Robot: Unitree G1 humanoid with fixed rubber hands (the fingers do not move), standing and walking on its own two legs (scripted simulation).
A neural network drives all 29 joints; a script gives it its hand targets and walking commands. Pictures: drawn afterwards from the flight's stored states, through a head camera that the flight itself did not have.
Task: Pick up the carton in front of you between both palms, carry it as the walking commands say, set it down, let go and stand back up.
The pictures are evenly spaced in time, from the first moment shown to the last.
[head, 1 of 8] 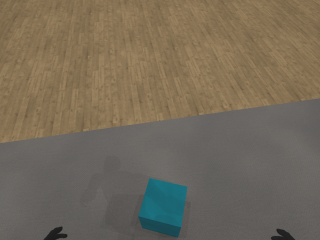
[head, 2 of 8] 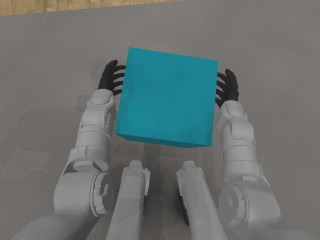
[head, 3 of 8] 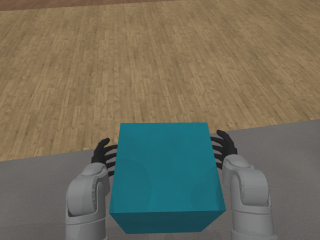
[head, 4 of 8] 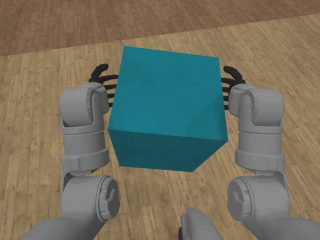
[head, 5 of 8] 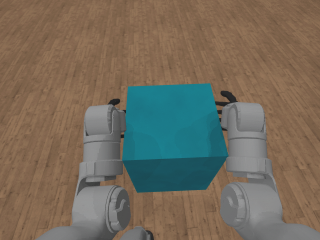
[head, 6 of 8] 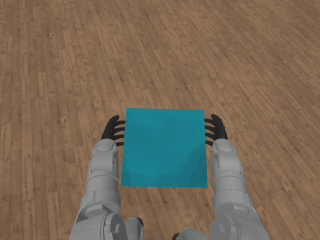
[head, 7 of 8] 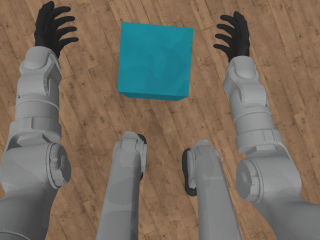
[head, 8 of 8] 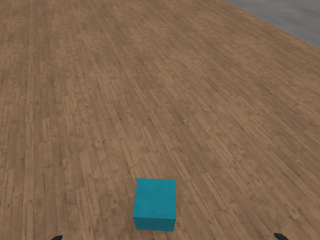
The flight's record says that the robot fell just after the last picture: no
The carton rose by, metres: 1.01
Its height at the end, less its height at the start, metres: +0.28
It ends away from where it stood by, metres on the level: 5.00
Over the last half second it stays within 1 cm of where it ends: yes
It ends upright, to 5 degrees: yes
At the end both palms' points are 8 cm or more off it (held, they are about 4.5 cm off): yes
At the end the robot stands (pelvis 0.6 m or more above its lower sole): yes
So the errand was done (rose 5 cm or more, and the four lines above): yes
